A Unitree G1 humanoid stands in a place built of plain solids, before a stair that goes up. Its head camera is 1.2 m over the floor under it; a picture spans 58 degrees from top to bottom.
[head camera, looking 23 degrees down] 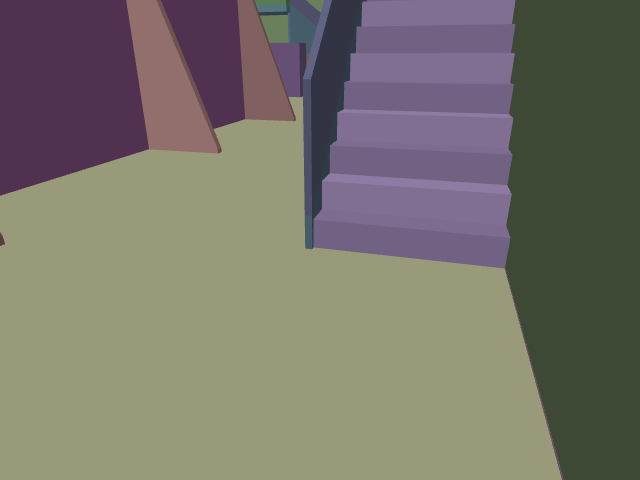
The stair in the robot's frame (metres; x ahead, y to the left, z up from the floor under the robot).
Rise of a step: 0.20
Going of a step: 0.22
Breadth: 1.22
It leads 15 degrees to the right of straight ahead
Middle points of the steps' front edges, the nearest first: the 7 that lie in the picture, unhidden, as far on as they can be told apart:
2.54 -0.55 0.21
2.75 -0.60 0.41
2.96 -0.66 0.61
3.18 -0.72 0.82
3.39 -0.78 1.02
3.61 -0.83 1.22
3.82 -0.89 1.43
